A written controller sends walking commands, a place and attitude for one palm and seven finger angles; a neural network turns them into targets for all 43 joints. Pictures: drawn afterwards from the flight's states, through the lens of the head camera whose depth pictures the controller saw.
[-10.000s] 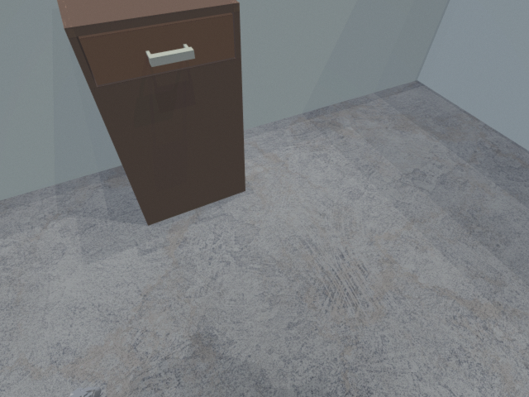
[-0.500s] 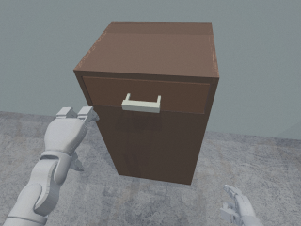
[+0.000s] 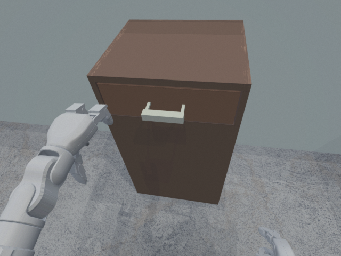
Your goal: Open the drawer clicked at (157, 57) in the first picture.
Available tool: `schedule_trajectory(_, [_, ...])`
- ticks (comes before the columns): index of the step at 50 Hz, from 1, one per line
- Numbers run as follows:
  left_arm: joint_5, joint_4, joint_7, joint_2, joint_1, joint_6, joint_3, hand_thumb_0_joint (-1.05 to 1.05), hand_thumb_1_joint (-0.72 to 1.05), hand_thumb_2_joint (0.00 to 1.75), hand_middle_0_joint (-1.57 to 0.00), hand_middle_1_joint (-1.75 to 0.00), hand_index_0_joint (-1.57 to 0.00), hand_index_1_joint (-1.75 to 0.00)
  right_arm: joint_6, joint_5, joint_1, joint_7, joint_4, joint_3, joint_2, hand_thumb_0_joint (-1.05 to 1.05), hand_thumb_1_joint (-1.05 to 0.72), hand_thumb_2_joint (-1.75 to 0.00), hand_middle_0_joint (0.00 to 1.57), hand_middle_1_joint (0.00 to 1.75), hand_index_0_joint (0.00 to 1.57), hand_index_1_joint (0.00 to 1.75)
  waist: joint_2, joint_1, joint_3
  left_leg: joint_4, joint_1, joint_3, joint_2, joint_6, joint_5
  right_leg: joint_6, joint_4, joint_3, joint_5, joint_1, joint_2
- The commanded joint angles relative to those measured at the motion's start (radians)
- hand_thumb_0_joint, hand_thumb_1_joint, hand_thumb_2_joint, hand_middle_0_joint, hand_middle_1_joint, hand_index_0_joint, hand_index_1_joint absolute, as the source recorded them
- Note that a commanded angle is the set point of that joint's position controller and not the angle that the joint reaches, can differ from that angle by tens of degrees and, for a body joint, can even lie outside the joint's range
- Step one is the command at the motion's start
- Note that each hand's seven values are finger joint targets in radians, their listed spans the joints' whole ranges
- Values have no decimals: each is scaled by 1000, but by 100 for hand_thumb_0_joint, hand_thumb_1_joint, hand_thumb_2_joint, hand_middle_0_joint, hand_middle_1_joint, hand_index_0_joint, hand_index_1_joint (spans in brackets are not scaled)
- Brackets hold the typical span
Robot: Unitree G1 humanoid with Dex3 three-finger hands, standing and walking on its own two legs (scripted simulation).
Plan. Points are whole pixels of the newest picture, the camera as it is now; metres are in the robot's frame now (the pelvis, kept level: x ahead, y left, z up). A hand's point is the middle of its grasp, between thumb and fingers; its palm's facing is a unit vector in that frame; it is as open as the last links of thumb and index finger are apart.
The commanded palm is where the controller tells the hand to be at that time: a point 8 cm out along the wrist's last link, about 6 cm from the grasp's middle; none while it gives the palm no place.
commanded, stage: raise the hand with hooked fingers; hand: left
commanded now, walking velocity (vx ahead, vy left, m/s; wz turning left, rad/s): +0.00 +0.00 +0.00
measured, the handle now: (164, 111) +0.53 +0.11 +0.01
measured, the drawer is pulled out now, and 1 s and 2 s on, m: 0.00 0.00 0.00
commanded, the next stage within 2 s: move the hooked fingers above the handle in 0.14 s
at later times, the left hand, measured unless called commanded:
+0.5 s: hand (106, 140) +0.33 +0.20 +0.11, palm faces +0.03 -0.06 -1.00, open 13.8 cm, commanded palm +0.31 +0.21 +0.17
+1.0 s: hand (131, 127) +0.38 +0.16 +0.09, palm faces +0.03 -0.06 -1.00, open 13.8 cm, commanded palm +0.37 +0.16 +0.15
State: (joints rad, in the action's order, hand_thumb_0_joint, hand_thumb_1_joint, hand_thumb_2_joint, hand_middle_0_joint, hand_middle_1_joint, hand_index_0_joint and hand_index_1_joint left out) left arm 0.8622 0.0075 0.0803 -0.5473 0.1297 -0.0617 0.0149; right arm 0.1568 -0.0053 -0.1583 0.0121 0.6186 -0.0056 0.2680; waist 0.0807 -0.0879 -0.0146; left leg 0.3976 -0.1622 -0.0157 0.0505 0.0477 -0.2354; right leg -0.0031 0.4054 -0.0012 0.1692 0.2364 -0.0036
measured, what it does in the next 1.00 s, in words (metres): stands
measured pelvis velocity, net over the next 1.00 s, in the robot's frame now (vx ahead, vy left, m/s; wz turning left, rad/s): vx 0.01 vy -0.02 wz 0.00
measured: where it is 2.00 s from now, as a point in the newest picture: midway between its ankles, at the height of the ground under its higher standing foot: outside the picture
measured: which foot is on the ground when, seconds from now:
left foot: down 0.00-1.00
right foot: down 0.00-1.00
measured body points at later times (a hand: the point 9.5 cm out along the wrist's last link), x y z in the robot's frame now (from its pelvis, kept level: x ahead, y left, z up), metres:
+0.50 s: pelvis -0.01 -0.01 +0.00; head +0.01 -0.05 +0.45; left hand +0.32 +0.20 +0.16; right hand +0.19 -0.23 -0.11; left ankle -0.02 +0.09 -0.74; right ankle +0.03 -0.12 -0.74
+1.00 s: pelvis +0.01 -0.02 +0.00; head +0.04 -0.05 +0.45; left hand +0.38 +0.16 +0.15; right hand +0.17 -0.25 -0.13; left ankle -0.02 +0.09 -0.74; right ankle +0.03 -0.12 -0.74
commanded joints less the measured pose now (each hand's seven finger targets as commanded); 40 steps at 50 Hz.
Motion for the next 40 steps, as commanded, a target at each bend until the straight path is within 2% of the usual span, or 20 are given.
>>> schedule_trajectory(1, [4, 234, -103, -253, 314, -41, -192, 0, -50, 30, -30, -120, -30, -120, -60, 4, 143, -6, -145, -33, 97, 0, -90, -90, 20, 30, 20, 30, -15, -18, 278, -53, -19, 32, -27, -41, 271, -44, -7, 1, -122, -184, 8])
schedule_trajectory(3, [4, 197, -129, -236, 304, -30, -185, 0, -50, 30, -30, -120, -30, -120, -60, -2, 140, -8, -134, -37, 95, 0, -90, -90, 20, 30, 20, 30, -8, -18, 245, -57, -27, 29, -26, -44, 263, -45, -12, -2, -107, -164, 9])
schedule_trajectory(6, [14, 165, -140, -225, 322, 3, -162, 0, -50, 30, -30, -120, -30, -120, -56, -7, 156, -10, -128, -34, 95, 0, -90, -90, 20, 30, 20, 30, -22, -12, 246, -64, -35, 23, -26, -39, 213, -42, -19, 3, -67, -164, 6])
schedule_trajectory(8, [15, 147, -132, -201, 311, 25, -126, 0, -50, 30, -30, -120, -30, -120, -54, -11, 160, -14, -132, -33, 98, 0, -90, -90, 20, 30, 20, 30, -29, -7, 225, -71, -39, 19, -24, -35, 189, -41, -27, 3, -50, -160, 5])
schedule_trajectory(11, [16, 158, -101, -193, 307, 41, -103, 0, -50, 30, -30, -120, -30, -120, -53, -11, 172, -18, -140, -28, 96, 0, -90, -90, 20, 30, 20, 30, -55, -2, 242, -71, -34, 16, -23, -28, 180, -37, -31, 7, -49, -179, 2])
schedule_trajectory(12, [18, 158, -93, -191, 302, 41, -99, 0, -50, 30, -30, -120, -30, -120, -51, -11, 172, -20, -140, -27, 97, 0, -90, -90, 20, 30, 20, 30, -55, 2, 227, -72, -35, 16, -24, -26, 183, -38, -32, 4, -52, -171, 5])
schedule_trajectory(13, [18, 153, -84, -156, 341, 40, -55, 0, -50, 30, -30, -120, -30, -120, -51, -10, 174, -23, -139, -24, 95, 0, -90, -90, 20, 30, 20, 30, -63, 14, 217, -69, -32, 13, -22, -24, 167, -34, -39, 4, -43, -152, 2])
schedule_trajectory(15, [19, 91, -74, -166, 385, 35, -63, 0, -50, 30, -30, -120, -30, -120, -58, -14, 166, -32, -131, -21, 96, 0, -90, -90, 20, 30, 20, 30, -99, 27, 176, -71, -45, 15, -26, -20, 115, -31, -56, 5, 10, -117, 7])
schedule_trajectory(17, [30, 67, -76, -161, 444, 17, -43, 0, -50, 30, -30, -120, -30, -120, -60, -11, 152, -38, -125, -18, 93, 0, -90, -90, 20, 30, 20, 30, -81, 27, 188, -72, -47, 14, -21, -20, 103, -33, -54, 3, 26, -117, 3])
schedule_trajectory(19, [41, 52, -91, -187, 496, -2, -64, 0, -50, 30, -30, -120, -30, -120, -63, -9, 141, -43, -119, -21, 90, 0, -90, -90, 20, 30, 20, 30, -78, 21, 233, -62, -41, 13, -16, -20, 120, -33, -48, 9, 6, -133, 3])
schedule_trajectory(21, [51, 65, -109, -188, 544, -18, -62, 0, -50, 30, -30, -120, -30, -120, -69, -6, 139, -41, -120, -22, 84, 0, -90, -90, 20, 30, 20, 30, -25, 14, 282, -55, -28, 14, -13, -24, 152, -37, -33, 11, -19, -151, 0])
schedule_trajectory(25, [51, 15, -138, -152, 520, -6, -55, 0, -50, 30, -30, -120, -30, -120, -63, -9, 134, -31, -114, -27, 81, 0, -90, -90, 20, 30, 20, 30, -44, 10, 296, -44, -36, 12, -14, -34, 217, -41, -15, 9, -98, -155, 5])
schedule_trajectory(27, [57, -20, -144, -103, 507, 19, -10, 0, -50, 30, -30, -120, -30, -120, -54, -11, 131, -25, -113, -27, 81, 0, -90, -90, 20, 30, 20, 30, -77, 13, 269, -46, -54, 4, -16, -33, 216, -41, -13, 4, -102, -144, 2])
schedule_trajectory(29, [68, -9, -146, -82, 510, 40, 14, 0, -50, 30, -30, -120, -30, -120, -48, -12, 132, -20, -119, -28, 82, 0, -90, -90, 20, 30, 20, 30, -86, 11, 293, -44, -45, 1, -18, -33, 232, -42, -6, 5, -121, -151, 2])
schedule_trajectory(30, [71, -35, -145, -100, 498, 55, -6, 0, -50, 30, -30, -120, -30, -120, -46, -14, 140, -19, -121, -28, 86, 0, -90, -90, 20, 30, 20, 30, -95, 8, 292, -44, -54, 0, -19, -32, 227, -42, -6, 8, -118, -159, 4])
schedule_trajectory(32, [79, -54, -142, -74, 530, 72, 30, 0, -50, 30, -30, -120, -30, -120, -38, -16, 130, -20, -117, -24, 86, 0, -90, -90, 20, 30, 20, 30, -114, 16, 280, -47, -68, -1, -17, -29, 211, -40, -6, 8, -109, -156, 0])
schedule_trajectory(33, [86, -68, -144, -94, 543, 78, 17, 0, -50, 30, -30, -120, -30, -120, -36, -17, 130, -23, -115, -27, 89, 0, -90, -90, 20, 30, 20, 30, -106, 18, 276, -44, -69, -6, -18, -26, 209, -41, -7, 14, -113, -153, 0])
schedule_trajectory(35, [87, -34, -147, -120, 567, 74, -4, 0, -50, 30, -30, -120, -30, -120, -37, -16, 131, -25, -123, -29, 93, 0, -90, -90, 20, 30, 20, 30, -98, 11, 328, -40, -61, -2, -15, -25, 228, -40, 3, 19, -135, -185, 2])
schedule_trajectory(36, [87, -21, -148, -102, 575, 68, 14, 0, -50, 30, -30, -120, -30, -120, -39, -15, 131, -26, -126, -27, 84, 0, -90, -90, 20, 30, 20, 30, -89, 8, 342, -39, -54, -3, -14, -24, 234, -40, 7, 19, -142, -191, -2])
schedule_trajectory(40, [78, -55, -164, -101, 573, 59, -3, 0, -50, 30, -30, -120, -30, -120, -42, -17, 116, -30, -114, -33, 87, 0, -90, -90, 20, 30, 20, 30, -97, 15, 327, -30, -63, -4, -14, -24, 254, -40, 12, 20, -177, -180, 3])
